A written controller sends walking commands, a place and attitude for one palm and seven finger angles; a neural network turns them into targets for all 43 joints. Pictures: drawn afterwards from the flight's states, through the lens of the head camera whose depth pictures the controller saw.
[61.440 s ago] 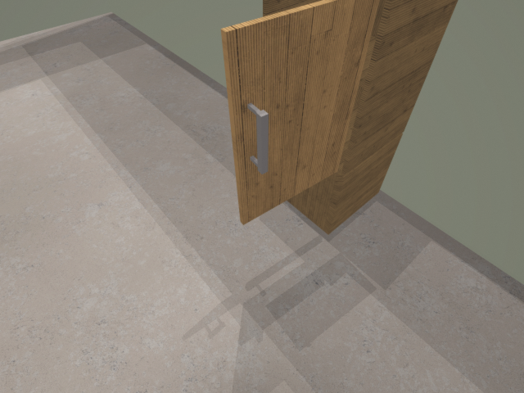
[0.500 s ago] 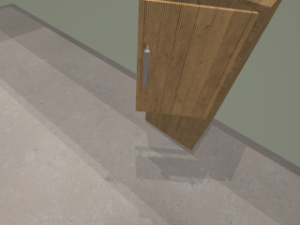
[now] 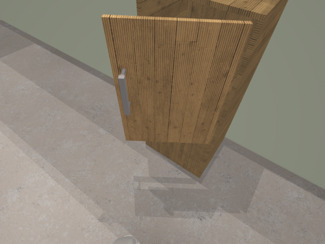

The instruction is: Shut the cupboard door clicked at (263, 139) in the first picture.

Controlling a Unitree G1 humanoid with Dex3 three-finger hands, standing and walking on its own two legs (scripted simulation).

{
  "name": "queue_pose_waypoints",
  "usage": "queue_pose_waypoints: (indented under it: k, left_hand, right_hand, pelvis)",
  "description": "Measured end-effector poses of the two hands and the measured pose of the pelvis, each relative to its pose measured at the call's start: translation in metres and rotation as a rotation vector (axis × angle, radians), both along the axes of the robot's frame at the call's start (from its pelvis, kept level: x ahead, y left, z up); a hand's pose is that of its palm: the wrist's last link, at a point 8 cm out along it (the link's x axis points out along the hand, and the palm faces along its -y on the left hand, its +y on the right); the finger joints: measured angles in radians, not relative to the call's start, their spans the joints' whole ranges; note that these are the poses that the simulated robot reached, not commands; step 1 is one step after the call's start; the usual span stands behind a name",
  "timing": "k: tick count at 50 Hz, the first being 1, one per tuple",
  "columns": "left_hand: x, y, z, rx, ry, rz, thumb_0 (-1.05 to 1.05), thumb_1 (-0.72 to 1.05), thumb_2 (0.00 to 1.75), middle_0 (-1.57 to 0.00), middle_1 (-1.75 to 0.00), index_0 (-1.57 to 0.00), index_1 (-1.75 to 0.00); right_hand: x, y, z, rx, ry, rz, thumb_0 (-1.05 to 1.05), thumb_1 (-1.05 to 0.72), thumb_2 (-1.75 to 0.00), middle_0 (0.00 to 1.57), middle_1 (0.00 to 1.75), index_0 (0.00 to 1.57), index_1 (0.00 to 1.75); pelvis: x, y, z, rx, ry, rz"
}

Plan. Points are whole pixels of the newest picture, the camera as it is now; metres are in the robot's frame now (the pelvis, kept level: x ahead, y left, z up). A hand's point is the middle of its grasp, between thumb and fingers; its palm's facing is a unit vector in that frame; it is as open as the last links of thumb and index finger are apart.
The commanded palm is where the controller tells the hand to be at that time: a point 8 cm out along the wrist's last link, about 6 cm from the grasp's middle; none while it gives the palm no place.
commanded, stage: take the last steps up to it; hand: left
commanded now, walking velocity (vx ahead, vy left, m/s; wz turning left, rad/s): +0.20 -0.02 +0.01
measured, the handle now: (125, 92) +0.60 +0.16 -0.01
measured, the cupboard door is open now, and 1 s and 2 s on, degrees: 34 34 34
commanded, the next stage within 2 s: come to a stop and stand still in 0.12 s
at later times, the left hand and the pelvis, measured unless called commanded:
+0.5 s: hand (105, 238) +0.17 +0.17 -0.18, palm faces +0.04 -0.97 -0.22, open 7.3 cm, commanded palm none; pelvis +0.13 -0.03 -0.01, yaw +0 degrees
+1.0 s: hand out of the picture +0.12 +0.18 -0.19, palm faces +0.09 -0.97 -0.20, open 7.4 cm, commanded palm none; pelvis +0.08 -0.01 -0.01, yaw +1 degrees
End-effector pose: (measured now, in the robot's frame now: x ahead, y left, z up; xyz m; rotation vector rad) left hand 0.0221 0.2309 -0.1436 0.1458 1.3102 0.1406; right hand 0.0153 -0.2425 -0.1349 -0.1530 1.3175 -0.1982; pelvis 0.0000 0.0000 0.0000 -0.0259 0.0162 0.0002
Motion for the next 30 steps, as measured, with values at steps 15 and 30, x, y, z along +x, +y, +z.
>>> queue_pose_waypoints:
  k: [15,30]
  left_hand:
    - [0.056,-0.01,-0.019,-0.075,0.145,0.051,0.01,0.91,0.9,-0.2,-0.3,-0.19,-0.3]
    - [0.157,-0.027,-0.001,0.091,-0.014,-0.007,0.0,0.92,0.9,-0.19,-0.3,-0.19,-0.3]
  right_hand:
    - [0.149,0.026,0.005,-0.034,-0.132,0.068,-0.02,-0.93,-0.9,0.2,0.3,0.2,0.3]
    - [0.15,-0.043,-0.027,0.017,0.032,-0.011,0.0,-0.91,-0.9,0.2,0.3,0.2,0.3]
  pelvis:
    - [0.098,0.011,-0.005,0.012,-0.024,-0.009]
    - [0.129,-0.047,-0.015,0.037,-0.03,-0.004]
